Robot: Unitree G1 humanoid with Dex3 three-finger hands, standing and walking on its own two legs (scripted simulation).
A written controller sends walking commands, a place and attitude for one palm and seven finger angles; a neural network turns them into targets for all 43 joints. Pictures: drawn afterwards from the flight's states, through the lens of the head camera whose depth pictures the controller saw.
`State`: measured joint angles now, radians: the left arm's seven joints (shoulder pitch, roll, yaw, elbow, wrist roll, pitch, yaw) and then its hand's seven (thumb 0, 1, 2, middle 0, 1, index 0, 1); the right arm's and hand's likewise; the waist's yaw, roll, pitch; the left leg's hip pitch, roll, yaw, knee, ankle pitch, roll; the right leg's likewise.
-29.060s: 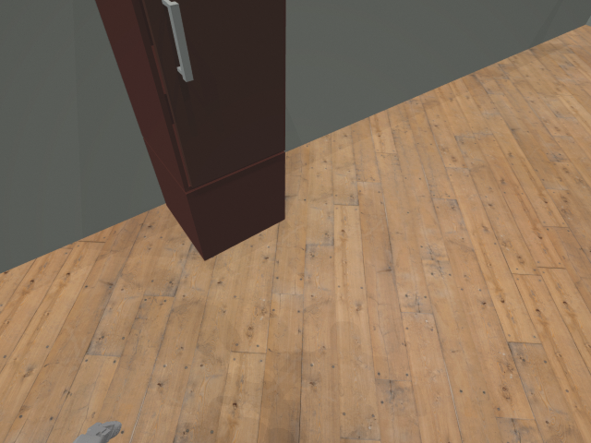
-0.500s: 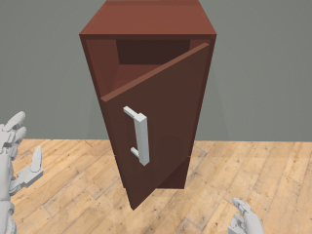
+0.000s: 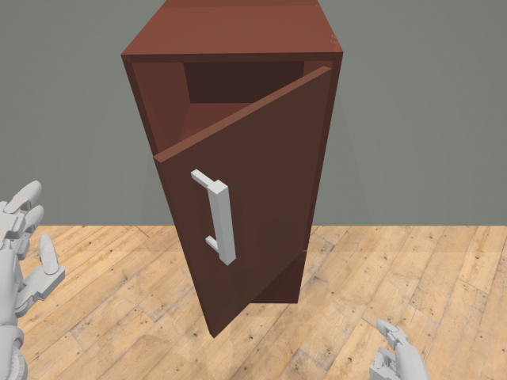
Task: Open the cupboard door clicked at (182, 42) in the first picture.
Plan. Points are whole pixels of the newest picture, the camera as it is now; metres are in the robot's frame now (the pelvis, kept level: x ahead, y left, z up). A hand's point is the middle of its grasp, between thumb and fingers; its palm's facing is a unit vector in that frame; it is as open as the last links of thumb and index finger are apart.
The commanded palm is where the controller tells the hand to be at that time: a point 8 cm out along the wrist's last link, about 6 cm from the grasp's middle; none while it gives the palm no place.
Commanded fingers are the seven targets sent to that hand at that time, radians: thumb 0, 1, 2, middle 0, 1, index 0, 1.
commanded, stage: step back with the hand held close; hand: left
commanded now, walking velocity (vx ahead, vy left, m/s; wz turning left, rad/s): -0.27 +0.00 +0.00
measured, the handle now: (214, 220) +0.32 +0.10 +0.11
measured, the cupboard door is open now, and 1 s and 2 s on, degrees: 47 47 47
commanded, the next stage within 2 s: stop stepping back and stand still in 1.06 s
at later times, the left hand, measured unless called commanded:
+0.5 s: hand (16, 309) +0.14 +0.29 +0.15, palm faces +0.37 -0.77 -0.52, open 7.4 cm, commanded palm +0.09 +0.33 +0.17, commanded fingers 0.00 0.90 0.90 -0.20 -0.30 -0.20 -0.30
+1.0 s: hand out of the picture +0.06 +0.30 +0.17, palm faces +0.42 -0.79 -0.44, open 7.4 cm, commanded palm -0.01 +0.33 +0.17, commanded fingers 0.00 0.90 0.90 -0.20 -0.30 -0.20 -0.30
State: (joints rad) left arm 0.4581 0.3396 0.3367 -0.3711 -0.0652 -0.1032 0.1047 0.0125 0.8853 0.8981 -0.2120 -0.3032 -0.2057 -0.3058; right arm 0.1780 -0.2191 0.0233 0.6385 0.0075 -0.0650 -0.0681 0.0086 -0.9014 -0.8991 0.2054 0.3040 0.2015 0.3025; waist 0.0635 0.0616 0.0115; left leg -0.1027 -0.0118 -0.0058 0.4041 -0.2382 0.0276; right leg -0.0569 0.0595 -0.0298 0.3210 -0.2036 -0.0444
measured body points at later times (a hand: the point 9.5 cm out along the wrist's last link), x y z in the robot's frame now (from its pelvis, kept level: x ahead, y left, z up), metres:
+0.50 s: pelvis -0.06 +0.03 -0.01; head -0.05 +0.03 +0.44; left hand +0.12 +0.32 +0.18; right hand +0.11 -0.22 -0.09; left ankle -0.01 +0.10 -0.75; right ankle -0.01 -0.09 -0.75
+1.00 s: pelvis -0.16 +0.04 -0.01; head -0.13 +0.07 +0.44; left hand +0.03 +0.34 +0.19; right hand +0.00 -0.18 -0.09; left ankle -0.05 +0.13 -0.75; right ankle -0.24 -0.11 -0.69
